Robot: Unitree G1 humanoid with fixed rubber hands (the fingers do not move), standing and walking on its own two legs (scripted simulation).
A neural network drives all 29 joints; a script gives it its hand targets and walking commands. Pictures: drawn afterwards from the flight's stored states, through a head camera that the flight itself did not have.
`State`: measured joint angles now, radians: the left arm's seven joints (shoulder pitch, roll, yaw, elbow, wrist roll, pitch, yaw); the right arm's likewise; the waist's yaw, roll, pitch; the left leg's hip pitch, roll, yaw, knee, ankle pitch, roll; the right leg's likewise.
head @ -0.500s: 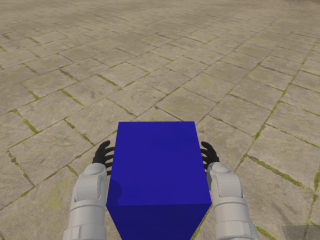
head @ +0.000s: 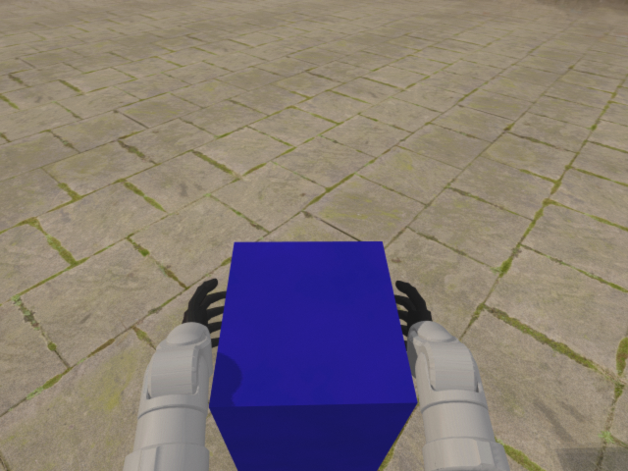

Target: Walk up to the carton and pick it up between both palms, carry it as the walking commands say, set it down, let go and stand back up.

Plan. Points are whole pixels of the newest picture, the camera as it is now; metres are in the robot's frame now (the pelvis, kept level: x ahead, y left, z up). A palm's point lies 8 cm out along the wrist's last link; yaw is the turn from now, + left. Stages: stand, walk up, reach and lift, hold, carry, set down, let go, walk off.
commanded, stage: hold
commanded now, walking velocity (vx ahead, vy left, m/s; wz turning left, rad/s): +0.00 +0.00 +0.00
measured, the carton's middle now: (308, 367) +0.27 +0.01 -0.02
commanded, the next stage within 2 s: carry in 0.52 s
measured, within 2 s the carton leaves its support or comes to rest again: neither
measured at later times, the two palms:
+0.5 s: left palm (199, 334) +0.28 +0.15 +0.05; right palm (420, 332) +0.29 -0.14 +0.05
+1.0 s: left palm (165, 375) +0.21 +0.17 +0.07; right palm (420, 399) +0.19 -0.12 +0.06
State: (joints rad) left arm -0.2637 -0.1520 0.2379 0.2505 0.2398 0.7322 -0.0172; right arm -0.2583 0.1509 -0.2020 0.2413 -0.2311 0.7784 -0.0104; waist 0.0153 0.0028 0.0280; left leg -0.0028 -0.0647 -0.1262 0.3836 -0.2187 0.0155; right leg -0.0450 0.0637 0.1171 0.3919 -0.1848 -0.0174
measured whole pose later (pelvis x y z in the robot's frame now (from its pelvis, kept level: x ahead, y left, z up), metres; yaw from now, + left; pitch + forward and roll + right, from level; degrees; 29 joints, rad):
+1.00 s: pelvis -0.06 +0.04 -0.02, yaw -5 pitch +5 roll +0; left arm -0.06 -0.13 0.07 -0.43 0.03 1.08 0.13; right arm -0.05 0.13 -0.01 -0.44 -0.07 1.12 -0.16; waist 0.03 0.04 -0.10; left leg -0.50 -0.04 0.07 0.63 -0.23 0.07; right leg -0.38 -0.02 -0.06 0.66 -0.37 0.01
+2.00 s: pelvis -0.12 +0.06 -0.01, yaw -4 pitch +3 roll +0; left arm -0.01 -0.13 0.03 -0.45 0.05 1.18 0.15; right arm -0.03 0.13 -0.02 -0.46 -0.06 1.23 -0.16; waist 0.00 0.02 -0.14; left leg -0.37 0.06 0.14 0.50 -0.18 0.01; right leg -0.35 -0.05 -0.09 0.51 -0.20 0.01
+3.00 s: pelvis -0.10 +0.06 +0.00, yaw -5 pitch -6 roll +0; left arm -0.11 -0.13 0.08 0.07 0.14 0.71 0.10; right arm -0.13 0.07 -0.06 0.10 -0.10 0.71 -0.07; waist 0.01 -0.01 0.07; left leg -0.13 -0.02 0.01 0.42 -0.19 0.02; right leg -0.12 0.00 0.02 0.45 -0.22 0.00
